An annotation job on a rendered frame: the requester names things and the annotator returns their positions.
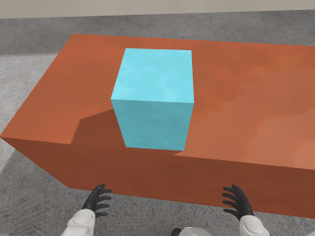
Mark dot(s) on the right robot forearm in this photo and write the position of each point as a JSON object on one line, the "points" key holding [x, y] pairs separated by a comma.
{"points": [[250, 225]]}

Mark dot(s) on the right robot hand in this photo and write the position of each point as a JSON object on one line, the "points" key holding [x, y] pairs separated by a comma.
{"points": [[241, 204]]}

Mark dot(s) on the left robot hand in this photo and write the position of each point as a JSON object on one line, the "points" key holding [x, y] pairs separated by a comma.
{"points": [[93, 199]]}

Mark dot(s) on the carton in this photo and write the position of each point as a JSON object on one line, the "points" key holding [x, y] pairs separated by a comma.
{"points": [[153, 98]]}

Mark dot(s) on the left robot forearm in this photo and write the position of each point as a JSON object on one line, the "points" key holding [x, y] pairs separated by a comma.
{"points": [[82, 224]]}

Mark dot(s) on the pedestal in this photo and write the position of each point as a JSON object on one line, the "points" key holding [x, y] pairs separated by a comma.
{"points": [[252, 125]]}

